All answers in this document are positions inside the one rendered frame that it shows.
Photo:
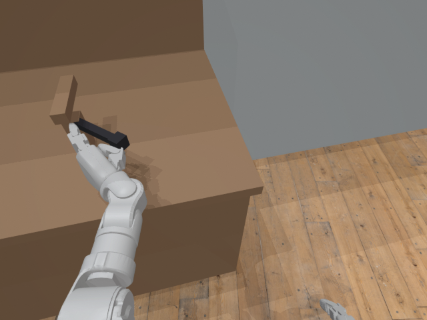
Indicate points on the robot left forearm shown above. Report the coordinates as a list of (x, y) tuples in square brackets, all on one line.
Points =
[(111, 261)]

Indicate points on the robot left upper arm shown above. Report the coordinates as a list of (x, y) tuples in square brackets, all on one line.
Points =
[(99, 303)]

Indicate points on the robot left hand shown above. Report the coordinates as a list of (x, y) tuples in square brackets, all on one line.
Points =
[(92, 160)]

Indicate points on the robot right hand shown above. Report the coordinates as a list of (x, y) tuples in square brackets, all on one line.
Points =
[(335, 311)]

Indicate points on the tap lever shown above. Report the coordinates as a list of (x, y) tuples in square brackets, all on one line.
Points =
[(117, 140)]

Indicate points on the counter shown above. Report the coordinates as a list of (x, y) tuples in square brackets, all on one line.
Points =
[(134, 66)]

